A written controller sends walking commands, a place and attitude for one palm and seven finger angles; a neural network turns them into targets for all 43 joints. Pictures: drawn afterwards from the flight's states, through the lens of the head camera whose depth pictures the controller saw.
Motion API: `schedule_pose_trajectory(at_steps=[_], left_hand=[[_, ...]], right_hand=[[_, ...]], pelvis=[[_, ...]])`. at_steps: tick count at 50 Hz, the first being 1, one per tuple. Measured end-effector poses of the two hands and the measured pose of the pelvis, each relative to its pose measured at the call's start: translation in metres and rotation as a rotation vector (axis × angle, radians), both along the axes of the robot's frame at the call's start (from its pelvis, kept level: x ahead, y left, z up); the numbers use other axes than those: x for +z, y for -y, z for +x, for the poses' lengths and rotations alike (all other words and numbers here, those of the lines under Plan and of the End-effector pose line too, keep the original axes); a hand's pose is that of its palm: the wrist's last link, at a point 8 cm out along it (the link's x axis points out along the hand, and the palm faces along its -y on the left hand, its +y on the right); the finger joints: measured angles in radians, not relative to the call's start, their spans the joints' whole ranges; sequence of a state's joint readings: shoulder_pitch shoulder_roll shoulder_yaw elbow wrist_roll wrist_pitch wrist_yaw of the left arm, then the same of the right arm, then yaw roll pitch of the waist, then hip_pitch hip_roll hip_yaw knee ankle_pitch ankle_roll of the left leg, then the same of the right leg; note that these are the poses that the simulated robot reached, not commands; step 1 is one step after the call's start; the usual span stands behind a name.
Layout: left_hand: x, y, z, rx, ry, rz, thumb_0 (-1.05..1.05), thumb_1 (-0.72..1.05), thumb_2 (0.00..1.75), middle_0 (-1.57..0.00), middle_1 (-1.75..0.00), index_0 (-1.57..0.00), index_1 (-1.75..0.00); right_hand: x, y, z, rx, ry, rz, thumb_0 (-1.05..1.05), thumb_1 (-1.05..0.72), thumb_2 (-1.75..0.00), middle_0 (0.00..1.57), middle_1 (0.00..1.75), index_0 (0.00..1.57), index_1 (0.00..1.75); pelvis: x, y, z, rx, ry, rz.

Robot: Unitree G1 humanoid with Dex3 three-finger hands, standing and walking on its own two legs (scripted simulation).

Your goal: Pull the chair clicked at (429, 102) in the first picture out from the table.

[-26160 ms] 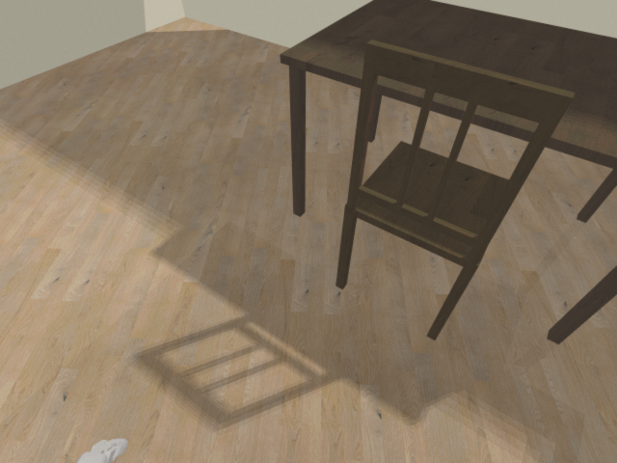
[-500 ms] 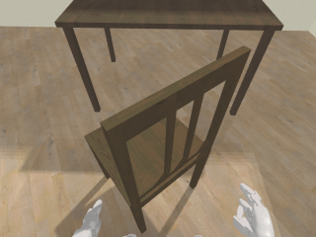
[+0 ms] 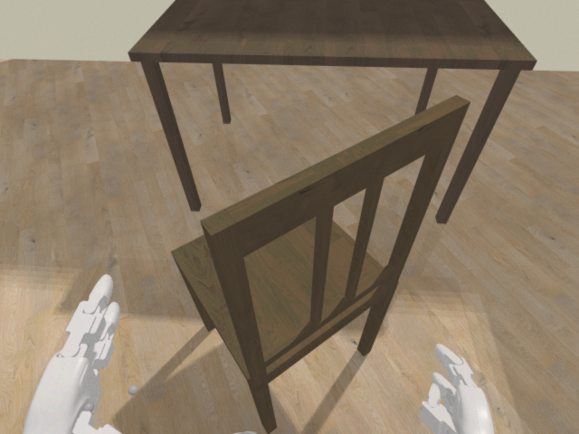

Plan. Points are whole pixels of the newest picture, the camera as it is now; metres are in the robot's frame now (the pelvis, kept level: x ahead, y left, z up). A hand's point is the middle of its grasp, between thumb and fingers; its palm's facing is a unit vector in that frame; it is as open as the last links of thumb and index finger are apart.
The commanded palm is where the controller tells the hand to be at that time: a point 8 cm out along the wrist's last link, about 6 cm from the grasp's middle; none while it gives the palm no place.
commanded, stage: draw the hand back to the body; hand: left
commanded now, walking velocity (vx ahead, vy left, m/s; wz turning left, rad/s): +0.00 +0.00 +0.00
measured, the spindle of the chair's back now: (319, 274) +0.37 -0.01 -0.01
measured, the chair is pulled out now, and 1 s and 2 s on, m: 0.54 0.54 0.54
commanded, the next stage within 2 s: step back with the hand held close in 1.02 s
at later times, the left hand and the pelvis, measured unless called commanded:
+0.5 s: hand (54, 285) +0.21 +0.25 +0.19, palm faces +0.39 -0.81 -0.44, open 11.4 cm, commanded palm +0.16 +0.29 +0.21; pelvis +0.04 +0.01 +0.06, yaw -1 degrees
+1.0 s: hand (49, 248) +0.24 +0.25 +0.22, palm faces +0.43 -0.79 -0.45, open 7.5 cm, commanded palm +0.19 +0.29 +0.23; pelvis +0.05 -0.01 +0.06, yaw -1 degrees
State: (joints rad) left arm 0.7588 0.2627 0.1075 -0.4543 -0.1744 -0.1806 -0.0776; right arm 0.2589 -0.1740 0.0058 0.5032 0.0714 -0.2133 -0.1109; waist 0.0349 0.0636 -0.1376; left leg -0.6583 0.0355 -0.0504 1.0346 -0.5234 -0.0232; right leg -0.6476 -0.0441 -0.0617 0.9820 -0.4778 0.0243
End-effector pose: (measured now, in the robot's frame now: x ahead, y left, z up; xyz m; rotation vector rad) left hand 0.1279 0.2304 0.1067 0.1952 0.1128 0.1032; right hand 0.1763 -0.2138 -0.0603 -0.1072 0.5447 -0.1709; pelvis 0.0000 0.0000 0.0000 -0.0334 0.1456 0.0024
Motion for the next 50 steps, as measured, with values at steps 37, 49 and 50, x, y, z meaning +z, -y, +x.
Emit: schedule_pose_trajectory(at_steps=[37, 49, 50], left_hand=[[0.144, -0.065, 0.068, 0.337, 0.281, 0.37, 0.01, 0.74, 0.82, -0.19, -0.28, -0.19, -0.27], [0.129, -0.052, 0.067, 0.289, 0.214, 0.336, 0.02, 0.87, 0.89, -0.21, -0.3, -0.21, -0.3], [0.131, -0.052, 0.066, 0.291, 0.225, 0.34, 0.02, 0.88, 0.89, -0.21, -0.3, -0.21, -0.3]], right_hand=[[0.04, 0.0, 0.047, 0.099, -0.107, -0.025, 0.01, -0.9, -0.9, 0.21, 0.3, 0.21, 0.3], [0.04, 0.017, 0.037, 0.062, -0.141, -0.045, 0.01, -0.91, -0.9, 0.2, 0.3, 0.2, 0.3], [0.04, 0.017, 0.037, 0.061, -0.139, -0.045, 0.01, -0.91, -0.9, 0.2, 0.3, 0.2, 0.3]], pelvis=[[0.062, 0.001, 0.046, -0.02, 0.191, 0.028], [0.064, 0.006, 0.047, -0.026, 0.199, 0.026], [0.064, 0.006, 0.047, -0.026, 0.201, 0.026]])
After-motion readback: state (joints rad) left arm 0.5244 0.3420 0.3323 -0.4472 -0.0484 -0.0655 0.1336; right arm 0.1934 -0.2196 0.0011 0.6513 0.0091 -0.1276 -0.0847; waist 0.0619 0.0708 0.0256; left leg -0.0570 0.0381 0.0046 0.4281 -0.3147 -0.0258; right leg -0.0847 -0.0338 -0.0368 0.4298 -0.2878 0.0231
